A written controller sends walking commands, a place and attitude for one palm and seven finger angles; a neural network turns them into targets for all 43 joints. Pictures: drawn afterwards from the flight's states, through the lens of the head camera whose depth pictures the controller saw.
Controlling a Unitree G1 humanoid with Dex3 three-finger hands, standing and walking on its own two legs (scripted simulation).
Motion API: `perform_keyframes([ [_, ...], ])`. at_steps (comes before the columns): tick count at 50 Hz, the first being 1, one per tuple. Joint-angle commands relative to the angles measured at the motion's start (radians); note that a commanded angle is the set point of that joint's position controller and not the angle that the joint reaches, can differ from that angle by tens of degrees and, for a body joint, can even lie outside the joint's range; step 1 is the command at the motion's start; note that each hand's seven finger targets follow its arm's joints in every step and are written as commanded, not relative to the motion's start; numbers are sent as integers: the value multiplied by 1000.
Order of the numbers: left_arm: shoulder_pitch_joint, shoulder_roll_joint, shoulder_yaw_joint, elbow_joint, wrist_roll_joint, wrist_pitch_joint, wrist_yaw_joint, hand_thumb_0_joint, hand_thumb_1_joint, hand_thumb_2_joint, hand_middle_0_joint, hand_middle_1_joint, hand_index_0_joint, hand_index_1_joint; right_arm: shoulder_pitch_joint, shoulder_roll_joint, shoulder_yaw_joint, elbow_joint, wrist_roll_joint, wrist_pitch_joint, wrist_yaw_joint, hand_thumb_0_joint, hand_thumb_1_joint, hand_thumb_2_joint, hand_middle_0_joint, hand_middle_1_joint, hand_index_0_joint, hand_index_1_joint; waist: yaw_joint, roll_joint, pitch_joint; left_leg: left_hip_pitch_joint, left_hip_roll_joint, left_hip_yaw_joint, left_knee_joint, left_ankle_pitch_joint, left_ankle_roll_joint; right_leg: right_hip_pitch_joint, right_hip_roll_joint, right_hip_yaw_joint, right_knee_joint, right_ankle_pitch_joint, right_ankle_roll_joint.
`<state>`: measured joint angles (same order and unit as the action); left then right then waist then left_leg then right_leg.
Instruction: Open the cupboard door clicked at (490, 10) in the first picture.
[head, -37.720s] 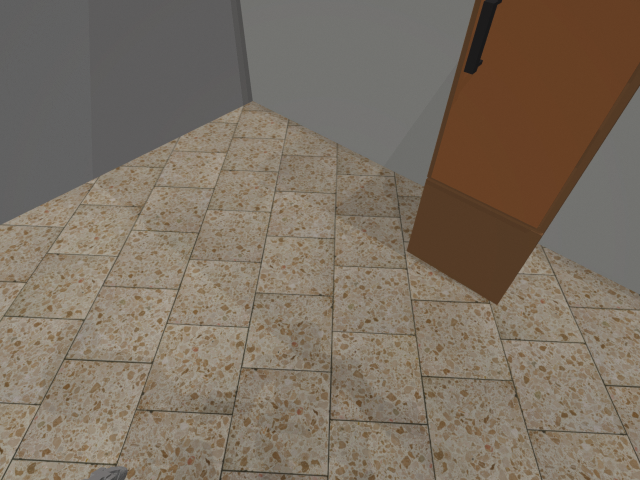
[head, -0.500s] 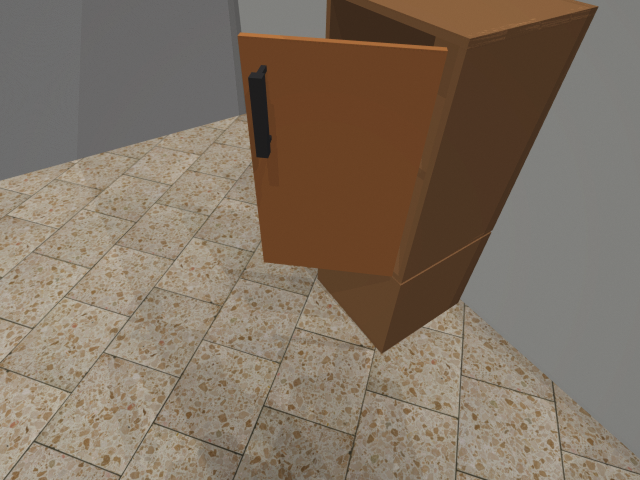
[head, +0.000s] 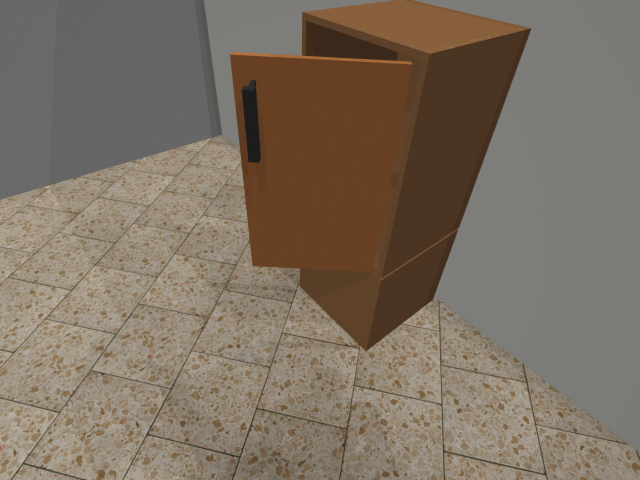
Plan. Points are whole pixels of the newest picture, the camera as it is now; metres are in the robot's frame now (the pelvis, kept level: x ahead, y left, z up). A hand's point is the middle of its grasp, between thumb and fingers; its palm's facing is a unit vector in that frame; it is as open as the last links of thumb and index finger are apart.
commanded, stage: come to a stop and stand still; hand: left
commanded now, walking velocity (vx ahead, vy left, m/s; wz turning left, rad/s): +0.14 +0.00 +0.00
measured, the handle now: (253, 121) +0.78 +0.17 +0.12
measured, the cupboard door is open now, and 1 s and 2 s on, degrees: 49 49 49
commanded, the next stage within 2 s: look again from close up in 1.16 s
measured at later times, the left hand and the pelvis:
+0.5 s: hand out of the picture -0.04 +0.22 -0.18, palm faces -0.01 -0.99 -0.13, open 7.4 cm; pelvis -0.02 +0.05 +0.00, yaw -1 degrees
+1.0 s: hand out of the picture +0.10 +0.18 -0.18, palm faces +0.02 -0.98 -0.18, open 7.3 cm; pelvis +0.00 +0.02 -0.01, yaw +1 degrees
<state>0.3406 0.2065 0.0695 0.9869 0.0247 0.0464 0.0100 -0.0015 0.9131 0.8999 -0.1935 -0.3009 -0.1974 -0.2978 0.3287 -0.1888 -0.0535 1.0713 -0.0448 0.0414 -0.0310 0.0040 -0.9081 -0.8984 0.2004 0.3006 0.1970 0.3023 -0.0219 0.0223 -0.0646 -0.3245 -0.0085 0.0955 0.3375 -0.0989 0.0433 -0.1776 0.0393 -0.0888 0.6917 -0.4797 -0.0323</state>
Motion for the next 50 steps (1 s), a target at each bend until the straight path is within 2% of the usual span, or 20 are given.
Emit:
perform_keyframes([
  [1, 276, 75, 0, 59, -2, 21, 31, 0, 900, 900, -200, -300, -200, -300, 34, -12, -14, -51, 34, 14, -23, 0, -900, -900, 200, 300, 200, 300, 50, -295, 200, -236, -57, 44, 364, -369, -161, 178, -264, 303, -648, -79, -133],
  [2, 53, 94, -16, -24, -7, 15, 39, 0, 900, 900, -200, -300, -200, -300, 20, -56, -28, -76, 23, 23, -13, 0, -900, -900, 200, 300, 200, 300, -25, -215, 287, -259, -19, -74, 696, -329, -107, -136, -391, 346, -660, -97, -183],
  [3, -106, 137, 3, -69, -7, -8, 36, 0, 900, 900, -200, -300, -200, -300, 13, -57, -34, -112, 26, 25, 13, 0, -900, -900, 200, 300, 200, 300, -86, -230, 238, -190, 35, -148, 912, -268, -101, -319, -442, 449, -722, -213, -224],
  [4, -177, 112, 1, -87, -9, -52, 41, 0, 900, 900, -200, -300, -200, -300, 61, -84, -42, -105, 21, 25, 26, 0, -900, -900, 200, 300, 200, 300, -125, -178, 212, -228, 47, -169, 915, -191, -84, -311, -381, 397, -705, -242, -160],
  [6, -57, 68, -10, -31, -5, -90, 27, 0, 900, 900, -200, -300, -200, -300, 40, -64, -34, -93, 17, -9, 38, 0, -900, -900, 200, 300, 200, 300, -64, -68, 228, -287, 65, -87, 811, -117, -78, -102, -281, 246, -594, -11, -117],
  [10, 107, 85, 2, 46, 10, -91, 14, 0, 900, 900, -200, -300, -200, -300, -59, -22, -28, -121, 19, -42, 39, 0, -900, -900, 200, 300, 200, 300, 32, -133, 208, -256, 84, -24, 546, -242, -64, 29, -299, 256, -543, -50, -141],
  [12, 125, 83, 7, 58, 15, -83, 6, 0, 900, 900, -200, -300, -200, -300, -68, -5, -23, -122, 21, -52, 35, 0, -900, -900, 200, 300, 200, 300, 47, -189, 211, -152, 77, -4, 409, -310, -52, -25, -296, 262, -524, -86, -139],
  [15, 101, 62, 7, 68, 6, -64, -3, 0, 900, 900, -200, -300, -200, -300, 84, 10, -6, -53, 19, -71, 18, 0, -900, -900, 200, 300, 200, 300, -5, -146, 161, 164, 40, 51, 101, -207, -48, -158, -201, 155, -340, -74, -75],
  [16, 106, 13, -5, 60, 0, -58, -7, 0, 900, 900, -200, -300, -200, -300, 161, -42, -9, -20, 20, -79, 5, 0, -900, -900, 200, 300, 200, 300, -23, 26, 138, 299, 142, -95, 11, -262, -28, -273, -146, 97, -154, -20, -33],
  [17, 112, -48, -15, 33, 0, -53, -14, 0, 900, 900, -200, -300, -200, -300, 234, -137, -31, -4, 10, -81, -6, 0, -900, -900, 200, 300, 200, 300, -37, 260, 112, 360, 391, -425, -117, -378, 50, -445, -72, -13, 91, -40, 18],
  [18, 20, -26, -14, -19, 12, -47, -22, 0, 900, 900, -200, -300, -200, -300, 268, -201, -44, -7, 5, -74, -18, 0, -900, -900, 200, 300, 200, 300, -64, 180, 161, 268, 493, -560, -193, -413, 116, -497, -75, 16, 249, -51, 17],
  [20, -34, -2, -1, -16, 24, -29, -21, 0, 900, 900, -200, -300, -200, -300, 177, -131, -19, 7, 4, -77, -24, 0, -900, -900, 200, 300, 200, 300, -26, 135, 214, 76, 431, -457, -219, -422, 77, -456, -134, 110, 387, 90, 14],
  [24, -9, -16, 4, 1, 13, -15, -35, 0, 900, 900, -200, -300, -200, -300, 104, -83, -2, -3, 13, -92, -40, 0, -900, -900, 200, 300, 200, 300, 15, 88, 155, 89, 330, -203, -139, 36, 61, -403, -131, 99, 367, 241, 55],
  [31, -98, -25, 3, -50, 1, -9, -24, 0, 900, 900, -200, -300, -200, -300, 66, -107, -31, -4, 8, -65, -34, 0, -900, -900, 200, 300, 200, 300, -3, 180, 115, 105, 299, -111, -9, 259, 72, -248, -105, 21, 41, 194, 68],
  [34, -20, 9, 9, -26, 2, -39, -11, 0, 900, 900, -200, -300, -200, -300, 67, -104, -40, -4, 13, -52, -20, 0, -900, -900, 200, 300, 200, 300, 32, 109, 46, 68, 226, -93, 147, 160, 9, -7, -74, -6, -245, 363, 55],
  [36, 10, 146, 23, -3, 5, -66, 13, 0, 900, 900, -200, -300, -200, -300, 119, 28, -13, -25, 31, -48, -4, 0, -900, -900, 200, 300, 200, 300, 26, -255, -48, -129, 64, 6, 396, -412, -78, 204, -392, 275, -296, 775, -49],
  [38, -43, 136, 17, -14, 2, -68, 25, 0, 900, 900, -200, -300, -200, -300, 56, 16, -11, -50, 34, -22, -13, 0, -900, -900, 200, 300, 200, 300, 29, -310, -32, -108, 68, -88, 549, -509, -70, 86, -400, 281, -304, 924, -127],
  [46, -163, 131, 32, -60, 14, -42, 34, 0, 900, 900, -200, -300, -200, -300, -23, -23, -16, -72, 31, -8, 9, 0, -900, -900, 200, 300, 200, 300, 28, -171, 48, -32, 58, -61, 471, -356, -91, -30, -367, 202, -318, 707, -149],
  [49, -189, 124, 27, -64, 4, -34, 30, 0, 900, 900, -200, -300, -200, -300, 42, -24, -15, -67, 30, -20, 12, 0, -900, -900, 200, 300, 200, 300, -10, -162, 16, 143, 47, -33, 155, -153, -80, -90, -315, 174, -241, 524, -84],
  [50, -171, 90, 21, -72, -4, -26, 25, 0, 900, 900, -200, -300, -200, -300, 47, -61, -19, -69, 26, -28, 10, 0, -900, -900, 200, 300, 200, 300, -6, -36, 18, 212, 98, -97, 69, -82, -56, -172, -247, 130, -170, 381, -36],
])
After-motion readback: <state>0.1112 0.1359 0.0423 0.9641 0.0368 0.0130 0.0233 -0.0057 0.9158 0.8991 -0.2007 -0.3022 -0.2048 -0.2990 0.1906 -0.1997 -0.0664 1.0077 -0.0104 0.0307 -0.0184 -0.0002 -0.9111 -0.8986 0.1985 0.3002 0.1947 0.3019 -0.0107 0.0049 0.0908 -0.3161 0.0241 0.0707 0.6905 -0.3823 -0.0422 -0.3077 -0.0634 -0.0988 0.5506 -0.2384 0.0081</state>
